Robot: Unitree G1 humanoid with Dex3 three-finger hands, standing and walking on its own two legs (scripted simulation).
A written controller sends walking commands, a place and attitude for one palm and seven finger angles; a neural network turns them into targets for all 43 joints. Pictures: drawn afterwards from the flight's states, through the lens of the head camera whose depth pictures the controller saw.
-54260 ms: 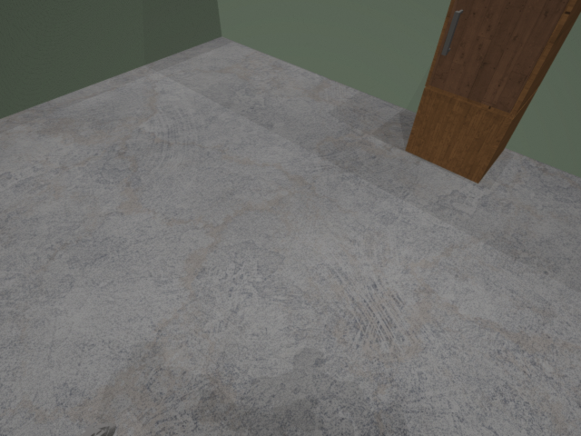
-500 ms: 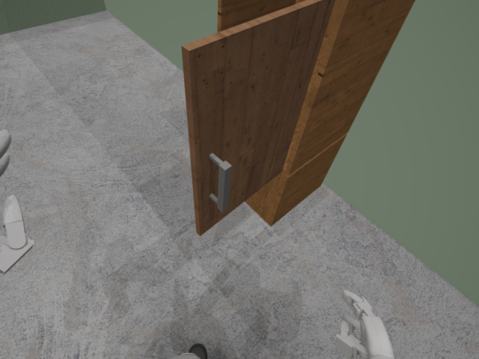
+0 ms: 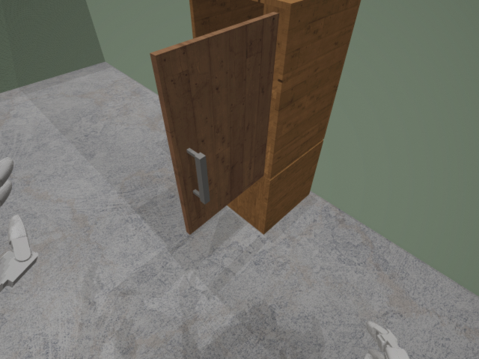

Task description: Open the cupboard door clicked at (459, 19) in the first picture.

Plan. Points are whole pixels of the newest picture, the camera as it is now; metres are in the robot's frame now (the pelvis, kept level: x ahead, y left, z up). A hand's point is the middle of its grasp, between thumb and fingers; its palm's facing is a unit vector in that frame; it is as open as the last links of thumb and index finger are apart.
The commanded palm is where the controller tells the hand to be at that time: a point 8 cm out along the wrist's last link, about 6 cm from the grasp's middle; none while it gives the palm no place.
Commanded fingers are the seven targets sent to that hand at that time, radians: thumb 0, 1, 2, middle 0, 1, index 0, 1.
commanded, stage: stop stepping back and stand still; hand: left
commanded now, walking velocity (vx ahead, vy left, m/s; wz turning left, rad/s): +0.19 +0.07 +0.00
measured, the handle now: (198, 176) +0.60 +0.12 -0.08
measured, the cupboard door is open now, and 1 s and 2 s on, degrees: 92 92 92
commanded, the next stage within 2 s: let the arm hang, fingers relaxed in 0.20 s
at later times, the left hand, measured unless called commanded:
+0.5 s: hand out of the picture +0.13 +0.23 -0.10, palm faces +0.05 -0.95 -0.32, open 7.4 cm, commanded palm none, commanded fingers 0.00 0.90 0.90 -0.20 -0.30 -0.20 -0.30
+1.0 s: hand out of the picture -0.07 +0.19 -0.16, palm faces +0.09 -0.98 -0.19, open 7.4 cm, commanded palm none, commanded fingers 0.00 0.90 0.90 -0.20 -0.30 -0.20 -0.30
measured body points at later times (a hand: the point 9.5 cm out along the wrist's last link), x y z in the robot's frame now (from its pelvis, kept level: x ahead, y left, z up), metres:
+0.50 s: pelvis -0.02 +0.02 -0.01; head -0.01 -0.01 +0.44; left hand +0.13 +0.28 -0.08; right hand +0.13 -0.20 -0.13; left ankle +0.05 +0.14 -0.73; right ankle -0.04 -0.08 -0.73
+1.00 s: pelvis -0.01 +0.03 +0.01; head +0.01 +0.03 +0.46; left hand -0.07 +0.25 -0.15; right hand -0.03 -0.19 -0.15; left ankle +0.05 +0.14 -0.73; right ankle -0.04 -0.08 -0.73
